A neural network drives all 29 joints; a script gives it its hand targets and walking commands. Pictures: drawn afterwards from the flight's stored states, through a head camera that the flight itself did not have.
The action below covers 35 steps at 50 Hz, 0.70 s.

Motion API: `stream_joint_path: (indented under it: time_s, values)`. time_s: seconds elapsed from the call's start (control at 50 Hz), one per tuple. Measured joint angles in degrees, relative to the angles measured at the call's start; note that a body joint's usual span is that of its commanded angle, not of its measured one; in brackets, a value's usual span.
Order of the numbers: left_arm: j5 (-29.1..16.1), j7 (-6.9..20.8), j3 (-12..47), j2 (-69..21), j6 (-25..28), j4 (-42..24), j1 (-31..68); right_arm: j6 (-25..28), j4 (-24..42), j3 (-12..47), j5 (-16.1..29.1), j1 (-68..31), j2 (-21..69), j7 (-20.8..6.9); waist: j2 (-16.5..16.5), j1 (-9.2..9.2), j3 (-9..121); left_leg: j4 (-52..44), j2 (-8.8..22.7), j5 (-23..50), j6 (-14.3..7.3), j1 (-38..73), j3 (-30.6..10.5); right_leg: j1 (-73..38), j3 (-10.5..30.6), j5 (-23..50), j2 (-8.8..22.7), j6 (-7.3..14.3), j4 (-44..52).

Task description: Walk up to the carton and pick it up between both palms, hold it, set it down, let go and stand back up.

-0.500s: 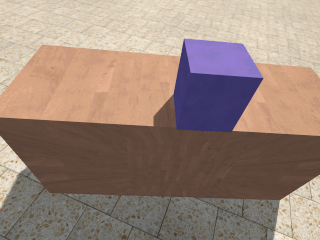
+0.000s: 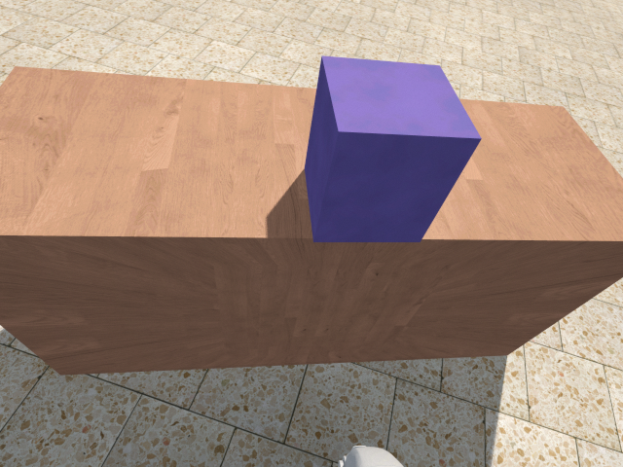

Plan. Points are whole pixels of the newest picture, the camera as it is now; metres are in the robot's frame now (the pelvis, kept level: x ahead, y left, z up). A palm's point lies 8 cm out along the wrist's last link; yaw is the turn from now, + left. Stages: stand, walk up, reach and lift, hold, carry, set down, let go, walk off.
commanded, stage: walk up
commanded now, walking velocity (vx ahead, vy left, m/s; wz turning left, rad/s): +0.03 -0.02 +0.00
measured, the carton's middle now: (374, 156) +0.60 -0.13 +0.03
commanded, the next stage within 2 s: none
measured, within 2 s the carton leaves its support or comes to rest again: neither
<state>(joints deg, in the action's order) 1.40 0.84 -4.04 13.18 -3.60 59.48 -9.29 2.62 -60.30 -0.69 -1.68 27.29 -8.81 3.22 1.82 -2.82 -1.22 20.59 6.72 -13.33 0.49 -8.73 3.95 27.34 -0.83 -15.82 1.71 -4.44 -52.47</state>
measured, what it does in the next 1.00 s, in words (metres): steps on the spot: right foot, then left foot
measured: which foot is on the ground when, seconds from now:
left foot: down 0.00-0.14, up 0.16-0.50, down 0.52-1.00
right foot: up 0.00-0.10, down 0.12-1.00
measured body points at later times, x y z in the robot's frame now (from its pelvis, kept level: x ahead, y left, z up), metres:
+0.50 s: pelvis +0.02 -0.09 -0.01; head +0.02 -0.09 +0.44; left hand +0.01 +0.13 -0.17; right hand -0.02 -0.31 -0.17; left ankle -0.01 +0.02 -0.75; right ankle +0.03 -0.17 -0.75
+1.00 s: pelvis +0.03 -0.06 -0.01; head +0.03 -0.06 +0.44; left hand -0.01 +0.14 -0.17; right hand -0.01 -0.27 -0.17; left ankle -0.01 +0.02 -0.75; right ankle +0.03 -0.17 -0.75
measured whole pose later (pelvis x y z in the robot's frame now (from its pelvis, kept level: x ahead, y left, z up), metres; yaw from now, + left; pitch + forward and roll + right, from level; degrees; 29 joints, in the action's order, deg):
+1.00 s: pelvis +0.03 -0.06 -0.01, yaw +1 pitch -2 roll +0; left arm 0.2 -2.1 0.6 7.0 0.5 67.7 -18.1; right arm 1.9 -64.6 1.7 -0.4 21.9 -6.1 2.3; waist 0.4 0.7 -1.3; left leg 19.2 -1.8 -14.1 -2.7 -3.7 2.9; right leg 7.3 -4.7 -11.1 0.9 0.3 -20.0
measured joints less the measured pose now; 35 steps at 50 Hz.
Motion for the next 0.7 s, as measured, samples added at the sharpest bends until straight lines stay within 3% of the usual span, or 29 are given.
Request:
stream_joint_path:
  time_s: [0.12, 0.14, 0.18, 0.24, 0.36, 0.44, 0.5, 0.58, 0.7]
  values:
    - [-0.68, -0.83, 2.02, -3.66, 1.86, -0.09, 1.77, -0.59, -1.18, 0.75, -0.03, 0.57, 0.95, -1.38, -0.65, -0.75, 1.2, 4.84, -1.55, -2.98, 2.29, -0.47, 0.29, -10.61, -1.83, 5.53, 1.95, 1.32, 22.43]
    - [-0.63, -1.12, 2.23, -4.23, 2.48, 0.37, 1.33, -0.86, -1.54, 0.71, 0.09, 0.39, 0.77, -1.56, -1.44, -0.53, 1.47, 6.99, -1.35, -4.3, 2.82, -1.02, 0.05, -12.65, -2.37, 2.41, 1.79, 2.06, 24.92]
    - [-0.69, -1.48, 3.05, -5.7, 3.46, 1.04, -0.21, -1.73, -1.86, 0.57, 0.61, -0.93, -0.08, -1.62, -4.4, -0.15, 1.27, 10.77, -0.87, -9.51, 1.44, -2.03, -2.05, -13.85, -3.21, 1.35, 0.25, 3.68, 25.2]
    - [-0.91, -2.28, 3.25, -5.25, 4.31, 1.26, -3.03, -3.13, -1.26, 0.28, 1.08, -2.87, -0.03, -1.7, -4.24, 1.3, 1.2, 16.57, -2.65, -13.75, 0.17, -4.69, -3.09, -15.68, -3.01, 3.73, 0.17, 5.27, 27.67]
    - [-1.16, -2.37, 4.55, -5.54, 4.59, 2.64, -6.96, -4.36, -1.1, -0.76, 0.56, -5.77, -1.46, -2.16, -5.34, 2.75, 0.68, 22.84, -3.96, -8.43, -0.88, -9.55, -4.23, -16.71, -3.78, 5.97, -1.87, 6.69, 31.7]
    - [-0.96, -2.67, 4.9, -5.98, 4.74, 3.14, -8.03, -4.33, -1.93, -0.37, 0.6, -5.41, -1.14, -1.87, -4.95, 3.08, 1.28, 18.35, -4.21, -7.92, -0.6, -7.27, -3.51, -16.41, -4.79, 5.55, -3.48, 7.43, 31.56]
    - [-0.91, -2.83, 4.88, -6.12, 4.5, 3.34, -8.2, -3.78, -2.49, 0.31, 0.84, -4.91, -0.43, -1.54, -4.13, 3.23, 1.91, 9.8, -4.35, -4.93, -0.66, -3.14, -2.75, -15.79, -5.47, 4.34, -4.47, 7.59, 29.96]
    - [-1.25, -2.98, 4.39, -5.53, 3.99, 4.36, -7.95, -2.29, -3.15, 1.28, 0.9, -4.46, 1.73, -1.38, -0.42, 3.29, 2.22, 3.08, -6.05, -2.13, -1.16, 0.95, -1.67, -17.07, -4.62, 4.06, -3.04, 6.84, 30.45]
    - [-1.25, -2.67, 4.27, -5.1, 4.42, 5.34, -7.52, -0.87, -3.28, 2.33, 1.29, -4.77, 3.19, -1.06, -1.15, 3.51, 1.1, -0.43, -7.45, -0.87, -2.03, 3.39, -1.42, -18.72, -4.28, 4.73, -1.81, 5.93, 32.17]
